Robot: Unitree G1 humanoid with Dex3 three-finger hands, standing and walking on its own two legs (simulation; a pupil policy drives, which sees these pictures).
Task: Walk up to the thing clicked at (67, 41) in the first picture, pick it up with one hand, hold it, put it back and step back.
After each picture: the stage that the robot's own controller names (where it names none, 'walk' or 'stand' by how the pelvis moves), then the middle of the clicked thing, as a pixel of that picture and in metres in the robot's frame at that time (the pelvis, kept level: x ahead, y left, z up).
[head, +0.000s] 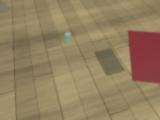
stand; (68, 37) +1.47 +0.17 -0.72
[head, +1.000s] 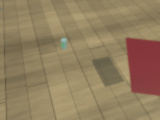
walk; (64, 43) +1.33 +0.15 -0.72
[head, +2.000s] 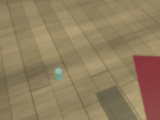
walk; (59, 74) +0.83 +0.18 -0.71
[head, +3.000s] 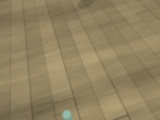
walk; (67, 117) +0.48 +0.20 -0.70
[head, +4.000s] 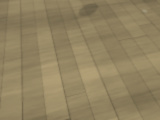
stand; out of the picture +0.30 +0.17 -0.71
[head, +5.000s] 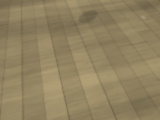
stand; out of the picture +0.29 +0.17 -0.72
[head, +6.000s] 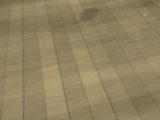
stand; out of the picture +0.30 +0.18 -0.73
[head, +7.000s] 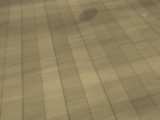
stand; out of the picture +0.29 +0.18 -0.73
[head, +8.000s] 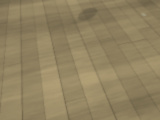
stand; out of the picture +0.28 +0.18 -0.73
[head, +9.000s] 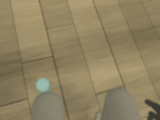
go down; (43, 86) +0.36 +0.17 -0.42
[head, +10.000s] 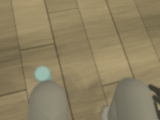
go down; (43, 75) +0.38 +0.18 -0.32
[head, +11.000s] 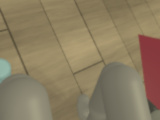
close in; (0, 71) +0.37 +0.21 -0.23
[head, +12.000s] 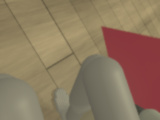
close; out of the picture +0.38 +0.22 -0.22
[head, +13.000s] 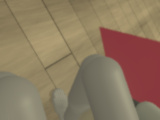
lift; out of the picture +0.38 +0.22 -0.22
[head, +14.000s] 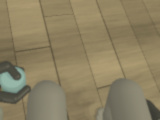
lift; (14, 85) +0.30 +0.24 -0.09
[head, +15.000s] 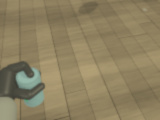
hold; (31, 87) +0.32 +0.18 +0.05
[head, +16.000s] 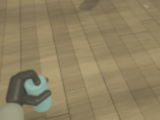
hold; (39, 93) +0.31 +0.17 +0.01
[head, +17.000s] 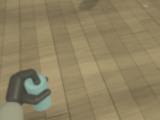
hold; (39, 92) +0.32 +0.17 +0.01
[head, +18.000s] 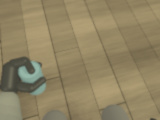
crouch; (33, 78) +0.36 +0.17 -0.06
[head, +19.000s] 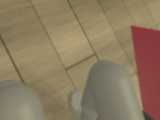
lower; out of the picture +0.41 +0.22 -0.19
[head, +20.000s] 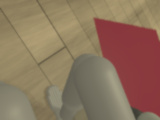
lower; out of the picture +0.42 +0.25 -0.23
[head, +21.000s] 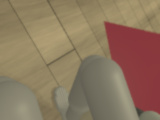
lower; out of the picture +0.41 +0.24 -0.22
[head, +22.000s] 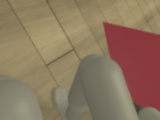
lower; out of the picture +0.40 +0.24 -0.22
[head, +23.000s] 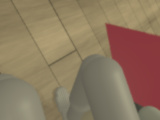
loosen; out of the picture +0.39 +0.23 -0.23
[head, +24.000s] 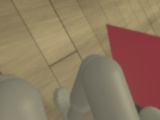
withdraw; out of the picture +0.38 +0.21 -0.23
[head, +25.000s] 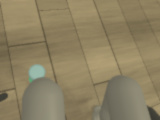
walk; (36, 75) +0.39 +0.17 -0.29
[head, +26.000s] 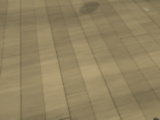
stand; out of the picture +0.30 +0.15 -0.65
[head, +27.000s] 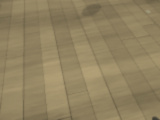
stand; out of the picture +0.32 +0.16 -0.67
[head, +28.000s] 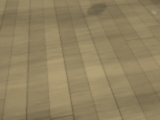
stand; out of the picture +0.32 +0.15 -0.68
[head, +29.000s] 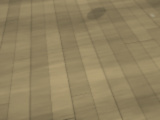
walk; out of the picture +0.33 +0.15 -0.72
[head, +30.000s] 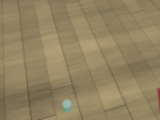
walk; (67, 106) +0.46 +0.11 -0.70
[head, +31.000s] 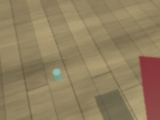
walk; (57, 75) +0.72 +0.23 -0.69
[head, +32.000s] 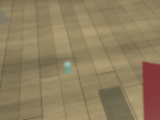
stand; (68, 67) +0.98 +0.15 -0.70
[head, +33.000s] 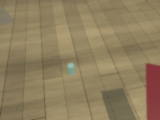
stand; (71, 69) +0.96 +0.13 -0.73
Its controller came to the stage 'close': yes
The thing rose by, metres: 0.72
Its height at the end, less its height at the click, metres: +0.00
